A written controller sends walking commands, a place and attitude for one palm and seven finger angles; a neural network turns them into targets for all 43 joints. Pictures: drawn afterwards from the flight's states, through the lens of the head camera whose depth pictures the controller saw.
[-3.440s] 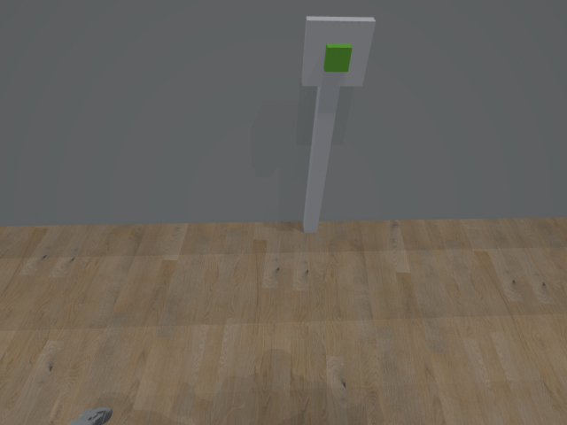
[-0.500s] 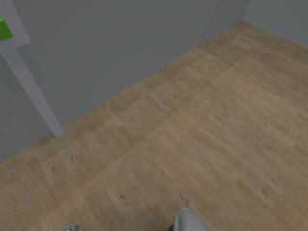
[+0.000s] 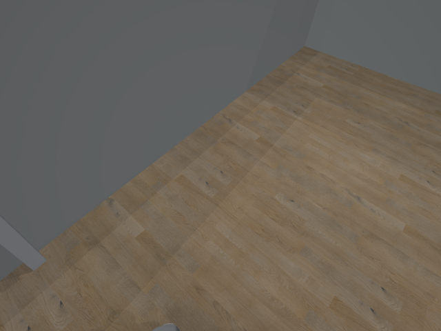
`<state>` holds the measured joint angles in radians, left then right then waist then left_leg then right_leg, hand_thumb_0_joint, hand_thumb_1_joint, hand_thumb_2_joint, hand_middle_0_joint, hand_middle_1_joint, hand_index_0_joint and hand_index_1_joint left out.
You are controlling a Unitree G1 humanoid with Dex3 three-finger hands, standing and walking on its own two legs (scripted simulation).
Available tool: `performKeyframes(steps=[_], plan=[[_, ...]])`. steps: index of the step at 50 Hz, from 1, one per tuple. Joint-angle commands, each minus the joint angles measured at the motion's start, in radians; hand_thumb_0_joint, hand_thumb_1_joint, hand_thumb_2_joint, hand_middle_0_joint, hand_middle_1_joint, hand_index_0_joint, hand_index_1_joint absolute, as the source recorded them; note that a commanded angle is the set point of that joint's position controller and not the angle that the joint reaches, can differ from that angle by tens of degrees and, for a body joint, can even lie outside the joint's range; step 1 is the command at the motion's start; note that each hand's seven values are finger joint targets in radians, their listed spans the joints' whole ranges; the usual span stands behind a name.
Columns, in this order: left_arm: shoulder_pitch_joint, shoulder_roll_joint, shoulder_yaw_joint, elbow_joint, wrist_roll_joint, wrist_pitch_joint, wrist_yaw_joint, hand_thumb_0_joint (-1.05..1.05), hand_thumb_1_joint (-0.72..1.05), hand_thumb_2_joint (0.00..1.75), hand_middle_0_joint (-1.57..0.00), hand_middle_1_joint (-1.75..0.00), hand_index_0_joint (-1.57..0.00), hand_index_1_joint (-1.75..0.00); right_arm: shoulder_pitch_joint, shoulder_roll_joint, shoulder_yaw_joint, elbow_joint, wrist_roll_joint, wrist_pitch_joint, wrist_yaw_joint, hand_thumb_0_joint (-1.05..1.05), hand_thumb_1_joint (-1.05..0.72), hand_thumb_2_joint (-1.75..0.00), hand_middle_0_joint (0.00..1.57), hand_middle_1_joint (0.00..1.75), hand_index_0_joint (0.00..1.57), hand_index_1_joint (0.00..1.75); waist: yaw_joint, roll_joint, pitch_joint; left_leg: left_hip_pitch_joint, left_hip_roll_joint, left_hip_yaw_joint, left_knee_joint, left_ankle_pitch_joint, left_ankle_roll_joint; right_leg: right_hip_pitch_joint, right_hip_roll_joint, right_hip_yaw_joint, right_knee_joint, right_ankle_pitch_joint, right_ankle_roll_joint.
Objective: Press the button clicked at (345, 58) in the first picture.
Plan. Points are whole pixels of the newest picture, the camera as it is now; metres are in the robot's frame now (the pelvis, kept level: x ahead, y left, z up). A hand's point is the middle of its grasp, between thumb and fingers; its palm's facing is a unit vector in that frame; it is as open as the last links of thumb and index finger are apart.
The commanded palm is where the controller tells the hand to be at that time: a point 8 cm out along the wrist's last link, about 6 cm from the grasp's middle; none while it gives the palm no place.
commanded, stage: walk to a spot facing it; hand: left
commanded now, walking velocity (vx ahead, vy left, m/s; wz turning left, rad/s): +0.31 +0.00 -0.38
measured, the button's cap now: out of the picture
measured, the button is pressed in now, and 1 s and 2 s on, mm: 0 0 0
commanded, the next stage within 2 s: turn to face it in 0.28 s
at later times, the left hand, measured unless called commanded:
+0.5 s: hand (165, 257) +0.31 +0.15 -0.18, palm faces -0.25 -0.95 -0.17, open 7.4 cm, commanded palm none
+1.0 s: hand (149, 245) +0.35 +0.20 -0.19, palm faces +0.07 -0.98 -0.19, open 7.4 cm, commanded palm none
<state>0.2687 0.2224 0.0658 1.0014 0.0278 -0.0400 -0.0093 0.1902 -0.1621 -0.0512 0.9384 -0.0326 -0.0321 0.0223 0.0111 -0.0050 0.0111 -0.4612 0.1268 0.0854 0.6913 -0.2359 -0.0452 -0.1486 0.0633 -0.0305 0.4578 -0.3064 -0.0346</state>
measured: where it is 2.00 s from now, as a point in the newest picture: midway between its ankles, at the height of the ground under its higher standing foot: outside the picture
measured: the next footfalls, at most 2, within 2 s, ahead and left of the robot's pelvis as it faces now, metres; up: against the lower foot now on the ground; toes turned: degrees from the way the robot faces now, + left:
left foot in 0.04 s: +0.14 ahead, +0.12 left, +0.00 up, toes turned +7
right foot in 0.52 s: +0.29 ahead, -0.14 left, +0.00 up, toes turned -21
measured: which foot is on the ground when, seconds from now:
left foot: up 0.00-0.02, down 0.04-0.52, up 0.54-0.90, down 0.92-1.00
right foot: down 0.00-0.04, up 0.06-0.50, down 0.52-0.92, up 0.94-1.00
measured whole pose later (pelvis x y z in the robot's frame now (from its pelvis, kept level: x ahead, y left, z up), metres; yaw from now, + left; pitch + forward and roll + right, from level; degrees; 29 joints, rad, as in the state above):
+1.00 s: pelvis +0.26 +0.00 -0.02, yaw +2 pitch +0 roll -2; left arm 0.15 0.22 0.09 0.94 0.02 0.06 0.02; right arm 0.22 -0.20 -0.08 0.93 -0.03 0.02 0.01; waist -0.03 -0.05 0.06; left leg -0.41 0.07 0.11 0.73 -0.33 0.04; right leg -0.43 -0.12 -0.17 1.02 -0.54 0.06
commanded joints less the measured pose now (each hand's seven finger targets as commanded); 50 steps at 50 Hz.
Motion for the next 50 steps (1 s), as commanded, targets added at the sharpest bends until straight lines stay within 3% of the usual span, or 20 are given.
performKeyframes(steps=[1,2,3,6,8,10,20,23,25,26,27,29,31,35,42,44,45,46,47,50], plan=[[0.008,0.105,0.024,-0.055,-0.011,-0.012,0.006,0.0,0.9,0.9,-0.2,-0.3,-0.2,-0.3,0.189,-0.149,-0.031,0.008,0.004,-0.044,-0.023,0.0,-0.9,-0.9,0.2,0.3,0.2,0.3,-0.083,0.031,-0.004,0.43,0.001,-0.036,-0.244,-0.01,0.027,-0.246,-0.172,0.175,0.077,0.104,-0.081],[0.036,0.039,0.016,-0.071,-0.019,-0.011,-0.004,0.0,0.9,0.9,-0.2,-0.3,-0.2,-0.3,0.304,-0.257,-0.054,0.035,-0.013,-0.049,-0.031,0.0,-0.9,-0.9,0.2,0.3,0.2,0.3,-0.117,0.271,-0.074,0.611,0.243,-0.338,-0.352,-0.102,0.11,-0.436,-0.045,0.045,0.39,-0.067,-0.027],[0.002,0.042,0.009,-0.094,-0.012,-0.013,-0.002,0.0,0.9,0.9,-0.2,-0.3,-0.2,-0.3,0.355,-0.288,-0.057,0.044,-0.01,-0.037,-0.037,0.0,-0.9,-0.9,0.2,0.3,0.2,0.3,-0.133,0.394,-0.078,0.613,0.391,-0.52,-0.473,-0.195,0.16,-0.546,-0.031,0.012,0.641,-0.263,-0.001],[-0.044,0.051,0.031,-0.063,0.005,0.003,-0.022,0.0,0.9,0.9,-0.2,-0.3,-0.2,-0.3,0.178,-0.147,-0.015,0.012,0.001,-0.045,-0.045,0.0,-0.9,-0.9,0.2,0.3,0.2,0.3,-0.054,0.091,0.085,0.338,0.293,-0.276,-0.522,-0.167,0.118,-0.537,-0.144,0.061,0.788,-0.03,0.011],[0.037,0.019,0.032,-0.032,0.005,0.026,-0.026,0.0,0.9,0.9,-0.2,-0.3,-0.2,-0.3,0.124,-0.119,-0.01,0.012,0.01,-0.056,-0.05,0.0,-0.9,-0.9,0.2,0.3,0.2,0.3,-0.005,0.126,0.056,0.314,0.237,-0.078,-0.499,0.019,0.084,-0.486,-0.157,0.041,0.783,0.054,0.033],[0.039,0.003,0.036,-0.035,0.008,0.043,-0.026,0.0,0.9,0.9,-0.2,-0.3,-0.2,-0.3,0.154,-0.103,-0.01,0.024,0.011,-0.061,-0.055,0.0,-0.9,-0.9,0.2,0.3,0.2,0.3,-0.005,0.123,0.046,0.321,0.221,0.0,-0.486,0.161,0.095,-0.496,-0.164,0.028,0.778,0.095,0.052],[-0.151,-0.044,0.017,-0.09,0.003,0.048,-0.025,0.0,0.9,0.9,-0.2,-0.3,-0.2,-0.3,0.246,-0.123,-0.022,0.09,0.001,-0.029,-0.058,0.0,-0.9,-0.9,0.2,0.3,0.2,0.3,-0.064,0.193,0.081,0.432,0.204,0.189,-0.331,0.646,0.136,-0.428,-0.12,-0.115,0.325,0.099,0.052],[-0.06,-0.035,0.004,-0.052,0.007,0.027,-0.005,0.0,0.9,0.9,-0.2,-0.3,-0.2,-0.3,0.242,-0.128,-0.02,0.116,0.006,-0.019,-0.058,0.0,-0.9,-0.9,0.2,0.3,0.2,0.3,-0.023,0.192,0.007,0.431,0.198,0.156,-0.194,0.763,0.131,-0.221,-0.068,-0.138,0.173,0.133,0.019],[0.122,0.04,0.011,0.021,0.009,-0.003,0.014,0.0,0.9,0.9,-0.2,-0.3,-0.2,-0.3,0.239,-0.101,-0.01,0.127,0.02,-0.02,-0.05,0.0,-0.9,-0.9,0.2,0.3,0.2,0.3,0.067,0.075,-0.12,0.314,0.133,0.154,0.025,0.559,0.064,0.111,-0.143,-0.084,0.022,0.457,0.011],[0.197,0.131,0.026,0.054,0.01,-0.021,0.03,0.0,0.9,0.9,-0.2,-0.3,-0.2,-0.3,0.284,-0.032,0.001,0.121,0.034,-0.023,-0.046,0.0,-0.9,-0.9,0.2,0.3,0.2,0.3,0.078,-0.147,-0.251,0.082,0.018,0.145,0.251,0.026,0.023,0.383,-0.404,0.169,0.067,0.937,-0.074],[0.215,0.173,0.021,0.062,-0.011,-0.021,0.028,0.0,0.9,0.9,-0.2,-0.3,-0.2,-0.3,0.291,-0.027,0.002,0.111,0.04,-0.008,-0.055,0.0,-0.9,-0.9,0.2,0.3,0.2,0.3,0.065,-0.15,-0.288,0.056,-0.039,0.019,0.415,-0.415,0.012,0.362,-0.533,0.206,0.057,1.189,-0.175],[0.066,0.146,0.02,0.007,-0.011,-0.003,0.041,0.0,0.9,0.9,-0.2,-0.3,-0.2,-0.3,0.217,-0.036,-0.003,0.092,0.034,0.024,-0.058,0.0,-0.9,-0.9,0.2,0.3,0.2,0.3,0.051,-0.192,-0.181,-0.001,-0.018,-0.078,0.539,-0.385,0.014,0.156,-0.525,0.218,-0.061,0.823,-0.192],[-0.052,0.09,0.005,-0.023,-0.01,0.008,0.051,0.0,0.9,0.9,-0.2,-0.3,-0.2,-0.3,0.196,-0.031,-0.005,0.109,0.022,0.044,-0.049,0.0,-0.9,-0.9,0.2,0.3,0.2,0.3,-0.001,-0.06,-0.058,-0.012,0.001,-0.076,0.541,-0.278,0.004,-0.007,-0.465,0.078,-0.098,0.647,-0.14],[-0.133,0.073,0.007,-0.064,-0.006,0.02,0.053,0.0,0.9,0.9,-0.2,-0.3,-0.2,-0.3,0.231,-0.012,-0.011,0.102,0.015,0.074,-0.029,0.0,-0.9,-0.9,0.2,0.3,0.2,0.3,-0.047,-0.127,-0.023,0.033,-0.007,-0.021,0.425,-0.191,-0.009,-0.146,-0.421,-0.076,-0.154,0.356,-0.088],[-0.112,0.114,0.039,-0.099,0.003,0.04,0.048,0.0,0.9,0.9,-0.2,-0.3,-0.2,-0.3,0.108,-0.04,-0.023,0.003,0.012,0.059,-0.009,0.0,-0.9,-0.9,0.2,0.3,0.2,0.3,-0.017,-0.174,-0.007,0.046,-0.023,0.053,0.095,-0.159,-0.002,-0.083,-0.448,-0.14,-0.044,0.275,-0.067],[-0.116,0.116,0.043,-0.11,-0.004,0.05,0.044,0.0,0.9,0.9,-0.2,-0.3,-0.2,-0.3,0.152,-0.074,-0.033,-0.003,0.008,0.055,-0.008,0.0,-0.9,-0.9,0.2,0.3,0.2,0.3,-0.049,-0.084,-0.027,0.17,-0.043,0.073,-0.068,-0.017,0.005,-0.13,-0.422,-0.184,0.079,0.189,-0.023],[-0.113,0.096,0.041,-0.127,-0.012,0.06,0.039,0.0,0.9,0.9,-0.2,-0.3,-0.2,-0.3,0.193,-0.129,-0.044,-0.002,0.004,0.05,-0.006,0.0,-0.9,-0.9,0.2,0.3,0.2,0.3,-0.07,0.074,-0.032,0.231,0.005,-0.034,-0.196,0.093,0.035,-0.206,-0.359,-0.211,0.229,0.06,0.023],[-0.107,0.033,0.035,-0.168,-0.019,0.066,0.031,0.0,0.9,0.9,-0.2,-0.3,-0.2,-0.3,0.226,-0.239,-0.067,-0.02,-0.002,0.041,-0.011,0.0,-0.9,-0.9,0.2,0.3,0.2,0.3,-0.085,0.378,-0.015,0.286,0.239,-0.408,-0.348,0.339,0.156,-0.416,-0.217,-0.23,0.46,-0.291,0.108],[-0.182,0.04,0.024,-0.208,-0.008,0.068,0.032,0.0,0.9,0.9,-0.2,-0.3,-0.2,-0.3,0.254,-0.288,-0.076,-0.014,-0.005,0.04,-0.022,0.0,-0.9,-0.9,0.2,0.3,0.2,0.3,-0.123,0.342,-0.035,0.271,0.335,-0.558,-0.41,0.327,0.253,-0.457,-0.165,-0.104,0.68,-0.39,0.105],[-0.164,0.06,0.039,-0.18,-0.004,0.059,0.021,0.0,0.9,0.9,-0.2,-0.3,-0.2,-0.3,0.095,-0.226,-0.053,-0.06,0.003,0.028,-0.039,0.0,-0.9,-0.9,0.2,0.3,0.2,0.3,-0.052,0.206,-0.049,0.251,0.196,-0.39,-0.371,0.201,0.2,-0.504,-0.184,0.018,0.799,-0.136,0.105]])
